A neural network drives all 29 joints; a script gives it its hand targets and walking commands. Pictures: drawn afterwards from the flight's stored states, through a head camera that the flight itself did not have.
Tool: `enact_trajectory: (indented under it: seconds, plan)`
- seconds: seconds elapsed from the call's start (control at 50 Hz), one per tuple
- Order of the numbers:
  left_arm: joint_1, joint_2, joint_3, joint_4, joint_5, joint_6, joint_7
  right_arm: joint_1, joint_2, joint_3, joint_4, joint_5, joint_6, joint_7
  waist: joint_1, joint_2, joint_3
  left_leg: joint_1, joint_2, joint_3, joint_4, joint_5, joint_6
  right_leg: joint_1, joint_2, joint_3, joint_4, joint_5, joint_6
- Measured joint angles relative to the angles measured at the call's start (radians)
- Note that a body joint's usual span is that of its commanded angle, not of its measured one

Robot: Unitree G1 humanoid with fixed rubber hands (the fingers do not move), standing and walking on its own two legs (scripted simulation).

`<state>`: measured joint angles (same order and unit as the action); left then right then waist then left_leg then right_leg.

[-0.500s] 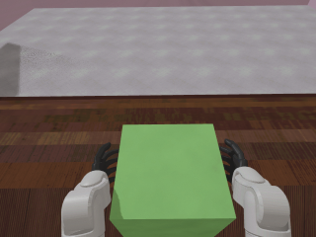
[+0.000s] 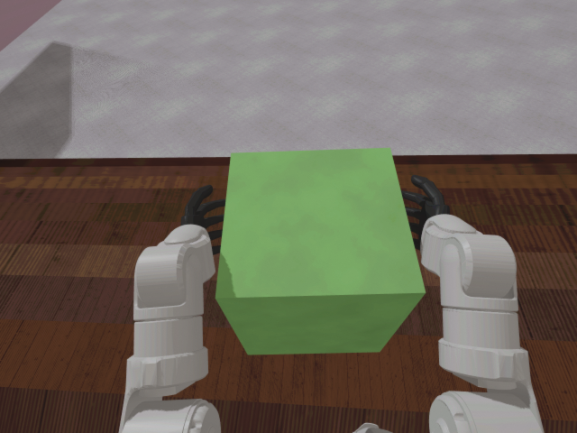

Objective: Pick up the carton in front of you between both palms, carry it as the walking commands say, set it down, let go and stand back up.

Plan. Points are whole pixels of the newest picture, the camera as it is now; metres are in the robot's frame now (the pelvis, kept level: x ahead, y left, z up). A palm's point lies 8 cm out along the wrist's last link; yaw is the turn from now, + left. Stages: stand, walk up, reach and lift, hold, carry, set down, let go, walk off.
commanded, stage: carry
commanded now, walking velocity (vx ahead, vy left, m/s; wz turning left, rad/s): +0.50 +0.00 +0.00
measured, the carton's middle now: (312, 261) +0.35 +0.01 +0.03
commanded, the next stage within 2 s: none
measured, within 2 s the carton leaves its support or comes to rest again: neither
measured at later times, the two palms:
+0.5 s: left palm (227, 113) +0.66 +0.17 +0.08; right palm (386, 108) +0.65 -0.13 +0.08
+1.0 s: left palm (251, 123) +1.05 +0.21 -0.23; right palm (340, 113) +1.09 -0.09 -0.23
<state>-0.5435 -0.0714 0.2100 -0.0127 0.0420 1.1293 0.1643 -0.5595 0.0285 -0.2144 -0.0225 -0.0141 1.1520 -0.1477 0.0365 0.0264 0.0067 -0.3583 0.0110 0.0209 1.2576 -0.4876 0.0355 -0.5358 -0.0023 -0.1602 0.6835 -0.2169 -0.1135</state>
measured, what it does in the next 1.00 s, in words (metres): goes down: left foot, then right foot 0.27 m lower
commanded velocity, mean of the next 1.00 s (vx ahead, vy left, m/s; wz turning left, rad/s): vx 0.50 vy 0.00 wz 0.00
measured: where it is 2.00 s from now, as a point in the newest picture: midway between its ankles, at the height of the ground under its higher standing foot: (300, 218)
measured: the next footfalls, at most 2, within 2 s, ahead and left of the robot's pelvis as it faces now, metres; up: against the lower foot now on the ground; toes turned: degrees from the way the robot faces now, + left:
left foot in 0.40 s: +0.32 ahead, +0.09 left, -0.01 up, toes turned -2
right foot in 0.78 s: +0.70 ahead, -0.01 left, -0.28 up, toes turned -2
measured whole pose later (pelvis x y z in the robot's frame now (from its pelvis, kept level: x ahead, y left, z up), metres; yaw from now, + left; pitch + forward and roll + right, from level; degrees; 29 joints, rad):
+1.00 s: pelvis +0.73 +0.01 -0.30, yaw +0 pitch +1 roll -1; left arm -0.55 -0.06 0.23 0.00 -0.09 1.15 0.25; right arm -0.54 0.14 -0.34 -0.05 -0.02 1.14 -0.19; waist 0.15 0.01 0.11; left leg -0.82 0.02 -0.02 1.24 -0.24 0.08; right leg -0.32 0.16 -0.11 0.86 -0.56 -0.19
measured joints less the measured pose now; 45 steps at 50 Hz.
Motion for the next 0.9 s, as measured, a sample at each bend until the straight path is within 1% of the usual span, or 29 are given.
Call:
enact_trajectory:
  seconds: [0.02,0.06,0.16,0.22,0.24,0.28,0.32,0.36,0.4,0.42,0.44,0.46,0.5,0.54,0.58,0.6,0.66,0.68,0.7,0.72,0.74,0.76,0.78,0.8,0.82,0.84,0.86,0.88,0.9]
  plan:
    - [-0.006,0.002,0.007,0.013,-0.005,-0.001,0.002,-0.013,0.009,-0.013,0.014,-0.007,0.001,-0.001,0.005,-0.005,0.015,-0.058,-0.007,-0.01,0.05,0.023,0.01,0.022,0.002,0.002,-0.021,-0.004,0.005]
    - [-0.017,0.004,0.025,0.027,-0.015,-0.008,0.005,-0.033,0.03,-0.037,0.028,-0.023,-0.002,-0.003,0.011,-0.012,0.043,-0.151,-0.004,-0.018,0.036,0.075,0.017,0.067,0.008,0.006,-0.066,-0.012,0.001]
    - [-0.044,-0.003,0.055,-0.001,-0.032,-0.049,0.005,-0.05,0.059,-0.063,-0.018,-0.036,-0.04,-0.002,0.02,-0.024,0.091,-0.283,0.021,-0.021,-0.209,0.124,0.006,0.154,0.018,0.018,-0.127,-0.057,-0.002]
    - [-0.041,-0.015,0.059,-0.047,-0.038,-0.064,0.005,-0.03,0.069,-0.064,-0.077,-0.032,-0.059,-0.001,0.02,-0.022,0.095,-0.305,0.019,-0.009,-0.359,0.199,0.007,0.2,0.024,0.028,-0.136,-0.104,0.007]
    - [-0.038,-0.018,0.056,-0.064,-0.039,-0.064,0.005,-0.019,0.072,-0.063,-0.099,-0.03,-0.061,0.0,0.019,-0.023,0.09,-0.309,0.016,0.001,-0.379,0.237,0.012,0.214,0.026,0.031,-0.128,-0.126,0.011]
    - [-0.03,-0.024,0.048,-0.091,-0.039,-0.059,0.005,0.007,0.076,-0.06,-0.14,-0.029,-0.061,0.002,0.016,-0.029,0.072,-0.322,0.009,0.023,-0.351,0.299,0.026,0.237,0.029,0.037,-0.089,-0.188,0.019]
    - [-0.018,-0.03,0.034,-0.107,-0.035,-0.05,0.005,0.034,0.077,-0.059,-0.17,-0.027,-0.053,0.005,0.017,-0.037,0.044,-0.319,-0.001,0.04,-0.323,0.304,0.039,0.261,0.029,0.043,-0.033,-0.262,0.025]
    - [-0.003,-0.028,0.02,-0.116,-0.029,-0.035,0.005,0.052,0.076,-0.053,-0.177,-0.026,-0.042,0.013,0.012,-0.042,0.015,-0.285,-0.016,0.047,-0.348,0.311,0.057,0.276,0.028,0.045,0.059,-0.324,0.027]
    - [0.005,-0.022,0.003,-0.108,-0.023,-0.018,0.005,0.068,0.075,-0.051,-0.175,-0.028,-0.029,0.015,0.007,-0.056,-0.014,-0.244,-0.03,0.042,-0.375,0.378,0.052,0.284,0.02,0.049,0.191,-0.375,0.032]
    - [0.006,-0.017,-0.005,-0.097,-0.022,-0.012,0.005,0.077,0.075,-0.051,-0.169,-0.029,-0.028,0.016,0.009,-0.077,-0.021,-0.237,-0.039,0.056,-0.329,0.383,0.047,0.281,0.005,0.065,0.271,-0.391,0.036]
    - [0.01,-0.01,-0.01,-0.088,-0.021,-0.005,0.005,0.083,0.077,-0.048,-0.157,-0.031,-0.028,0.016,0.007,-0.095,-0.024,-0.227,-0.048,0.074,-0.292,0.42,0.048,0.271,-0.009,0.088,0.359,-0.316,0.05]
    - [0.023,0.001,-0.01,-0.084,-0.025,0.002,0.005,0.083,0.085,-0.041,-0.134,-0.038,-0.03,0.016,-0.003,-0.1,-0.025,-0.212,-0.051,0.091,-0.275,0.506,0.06,0.256,-0.012,0.116,0.451,-0.28,0.07]
    - [0.051,0.019,0.0,-0.079,-0.037,0.023,-0.002,0.083,0.103,-0.028,-0.088,-0.054,-0.026,0.015,-0.041,-0.077,-0.027,-0.173,-0.05,0.105,-0.276,0.669,0.098,0.198,0.022,0.169,0.601,-0.338,0.09]
    - [0.057,0.014,0.02,-0.067,-0.035,0.037,-0.006,0.096,0.105,-0.013,-0.068,-0.057,-0.022,0.008,-0.079,-0.058,-0.016,-0.125,-0.053,0.107,-0.297,0.763,0.114,0.122,0.049,0.191,0.616,-0.365,0.094]
    - [0.056,-0.004,0.043,-0.062,-0.023,0.04,-0.009,0.103,0.096,-0.001,-0.059,-0.047,-0.022,0.002,-0.108,-0.046,-0.003,-0.067,-0.059,0.106,-0.308,0.751,0.116,0.042,0.053,0.179,0.533,-0.285,0.1]
    - [0.057,-0.013,0.052,-0.066,-0.015,0.036,-0.011,0.1,0.088,0.004,-0.055,-0.038,-0.024,0.0,-0.124,-0.039,0.002,-0.037,-0.065,0.1,-0.302,0.696,0.111,0.007,0.052,0.164,0.463,-0.187,0.101]
    - [0.049,-0.036,0.067,-0.082,0.012,0.016,-0.017,0.068,0.054,0.013,-0.037,-0.002,-0.038,-0.006,-0.16,-0.035,0.001,0.053,-0.088,0.083,-0.239,0.432,0.092,-0.005,0.052,0.104,0.058,0.327,0.11]
    - [0.034,-0.043,0.064,-0.082,0.026,0.01,-0.019,0.05,0.037,0.011,-0.032,0.012,-0.041,-0.007,-0.159,-0.04,-0.005,0.077,-0.086,0.089,-0.198,0.404,0.086,0.01,0.055,0.08,-0.042,0.478,0.105]
    - [0.012,-0.049,0.055,-0.072,0.04,0.001,-0.019,0.032,0.015,0.004,-0.028,0.029,-0.042,-0.007,-0.149,-0.048,-0.016,0.092,-0.079,0.098,-0.131,0.375,0.072,0.034,0.061,0.064,-0.117,0.623,0.094]
    - [-0.015,-0.054,0.044,-0.057,0.055,-0.008,-0.019,0.012,-0.009,-0.006,-0.024,0.046,-0.042,-0.006,-0.132,-0.065,-0.032,0.096,-0.079,0.103,-0.031,0.311,0.049,0.075,0.063,0.067,-0.201,0.741,0.074]
    - [-0.041,-0.053,0.033,-0.044,0.067,-0.014,-0.019,-0.016,-0.03,-0.014,-0.014,0.059,-0.041,-0.004,-0.107,-0.092,-0.049,0.096,-0.093,0.113,0.08,0.187,0.036,0.133,0.049,0.072,-0.305,0.79,0.059]
    - [-0.065,-0.042,0.025,-0.037,0.073,-0.013,-0.017,-0.056,-0.045,-0.018,0.007,0.065,-0.039,-0.001,-0.083,-0.121,-0.066,0.094,-0.115,0.127,0.188,0.058,0.031,0.199,0.022,0.074,-0.41,0.795,0.047]
    - [-0.089,-0.021,0.02,-0.033,0.069,-0.005,-0.012,-0.106,-0.055,-0.019,0.037,0.066,-0.037,0.001,-0.063,-0.145,-0.084,0.085,-0.141,0.137,0.292,-0.049,0.032,0.255,-0.011,0.079,-0.468,0.791,0.039]
    - [-0.095,-0.007,0.011,-0.02,0.055,-0.009,0.001,-0.145,-0.067,-0.016,0.071,0.067,-0.039,-0.001,-0.047,-0.102,-0.109,0.05,-0.129,0.103,0.379,-0.132,0.038,0.287,0.016,0.08,-0.408,0.513,0.023]
    - [-0.096,0.005,0.004,-0.002,0.032,-0.008,0.01,-0.168,-0.067,-0.026,0.098,0.065,-0.037,-0.004,-0.024,-0.041,-0.128,-0.008,-0.103,0.049,0.425,-0.186,0.046,0.285,0.071,0.083,-0.324,0.17,0.011]
    - [-0.092,0.01,-0.005,0.018,0.003,-0.004,0.027,-0.166,-0.06,-0.035,0.115,0.065,-0.026,-0.018,0.0,0.022,-0.125,-0.079,-0.068,-0.025,0.449,-0.235,0.05,0.24,0.135,0.063,-0.209,0.009,-0.004]
    - [-0.094,0.02,-0.003,0.037,-0.021,0.011,0.038,-0.148,-0.043,-0.046,0.115,0.06,-0.015,-0.028,0.027,0.024,-0.109,-0.15,-0.059,-0.065,0.452,-0.268,0.049,0.205,0.158,0.05,-0.123,-0.024,-0.052]
    - [-0.084,0.03,0.005,0.044,-0.046,0.03,0.048,-0.12,-0.021,-0.047,0.107,0.052,-0.002,-0.038,0.044,0.017,-0.085,-0.222,-0.048,-0.087,0.449,-0.26,0.046,0.184,0.17,0.042,-0.036,-0.079,-0.078]
    - [-0.065,0.037,0.011,0.044,-0.07,0.045,0.056,-0.087,0.006,-0.052,0.09,0.043,0.01,-0.045,0.061,0.002,-0.055,-0.29,-0.038,-0.088,0.437,-0.24,0.045,0.177,0.173,0.042,0.034,-0.146,-0.088]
